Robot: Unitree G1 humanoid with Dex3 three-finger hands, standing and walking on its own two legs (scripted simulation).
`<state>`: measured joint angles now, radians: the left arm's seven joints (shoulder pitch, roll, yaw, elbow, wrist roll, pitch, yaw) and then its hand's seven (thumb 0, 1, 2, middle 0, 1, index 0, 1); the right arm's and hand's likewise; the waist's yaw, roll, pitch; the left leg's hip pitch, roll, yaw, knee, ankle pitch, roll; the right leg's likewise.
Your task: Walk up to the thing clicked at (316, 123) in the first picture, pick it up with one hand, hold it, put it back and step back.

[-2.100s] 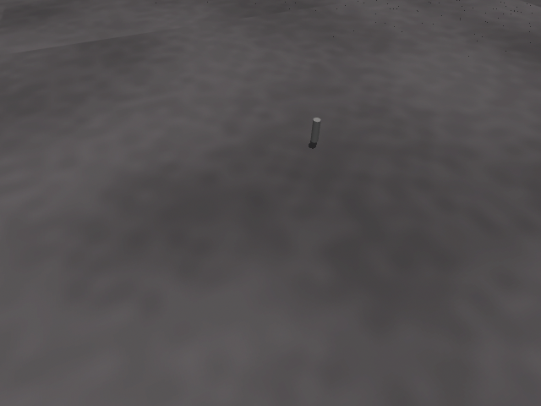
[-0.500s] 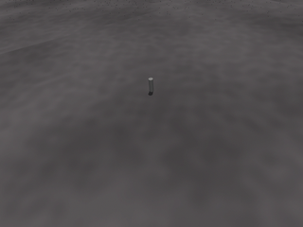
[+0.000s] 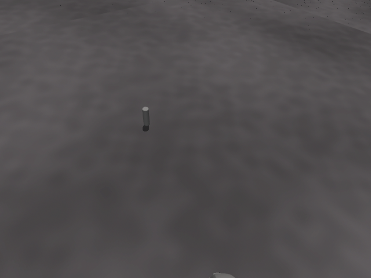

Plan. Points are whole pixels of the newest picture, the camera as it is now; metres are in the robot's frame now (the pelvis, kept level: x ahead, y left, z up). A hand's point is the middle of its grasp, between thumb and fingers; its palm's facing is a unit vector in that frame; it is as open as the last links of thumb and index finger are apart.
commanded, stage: walk up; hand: left
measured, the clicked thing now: (146, 116) +1.33 +0.23 -0.70
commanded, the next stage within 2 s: none
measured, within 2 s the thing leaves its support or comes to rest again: neither
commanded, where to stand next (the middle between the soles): +0.98 +0.01 m, yaw +0 degrees
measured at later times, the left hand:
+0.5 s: hand (91, 216) +0.31 +0.24 -0.12, palm faces -0.03 -0.93 -0.37, open 7.4 cm
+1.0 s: hand (95, 150) +0.55 +0.29 -0.14, palm faces -0.11 -0.94 -0.34, open 7.4 cm
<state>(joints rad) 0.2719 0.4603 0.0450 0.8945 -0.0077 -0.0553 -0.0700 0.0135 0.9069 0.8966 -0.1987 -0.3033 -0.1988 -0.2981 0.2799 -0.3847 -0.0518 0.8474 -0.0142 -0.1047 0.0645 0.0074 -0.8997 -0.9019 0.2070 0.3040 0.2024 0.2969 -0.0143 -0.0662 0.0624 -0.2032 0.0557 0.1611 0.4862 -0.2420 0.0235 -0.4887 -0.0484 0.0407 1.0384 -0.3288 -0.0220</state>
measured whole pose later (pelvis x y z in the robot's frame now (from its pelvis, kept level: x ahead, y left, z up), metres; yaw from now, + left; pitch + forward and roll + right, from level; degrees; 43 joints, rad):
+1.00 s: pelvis +0.46 +0.02 +0.00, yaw -2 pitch -3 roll +1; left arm 0.24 0.43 0.04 0.91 0.01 -0.03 -0.09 0.01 0.91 0.90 -0.20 -0.30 -0.20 -0.30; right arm 0.36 -0.41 -0.04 0.87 -0.01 -0.09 0.06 0.01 -0.90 -0.90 0.21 0.30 0.20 0.30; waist -0.03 -0.03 0.08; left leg -0.10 0.01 0.14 0.44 -0.29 0.04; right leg -0.53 -0.11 -0.02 0.74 -0.19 -0.01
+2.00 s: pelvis +0.81 -0.01 -0.02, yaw -2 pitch -4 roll +1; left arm 0.24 0.41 0.06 0.88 0.01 -0.08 -0.06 0.01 0.91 0.90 -0.20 -0.30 -0.20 -0.30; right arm 0.36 -0.43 -0.04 0.88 -0.01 -0.04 0.04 0.01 -0.90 -0.90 0.21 0.30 0.20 0.30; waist -0.01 0.05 0.08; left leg -0.26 0.06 0.04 0.91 -0.47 0.03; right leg -0.38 -0.05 -0.07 0.65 -0.21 -0.03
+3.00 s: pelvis +0.95 +0.01 +0.00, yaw -1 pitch -2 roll +0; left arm 0.07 0.37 -0.01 1.09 -0.01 -0.02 -0.01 0.01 0.90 0.90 -0.20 -0.30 -0.20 -0.30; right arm 0.08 -0.35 0.01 1.12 0.00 -0.02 0.02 0.01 -0.90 -0.90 0.21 0.30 0.20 0.30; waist 0.00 0.00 0.06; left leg -0.23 0.03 0.02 0.49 -0.22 0.00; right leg -0.16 -0.04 -0.04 0.46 -0.26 0.03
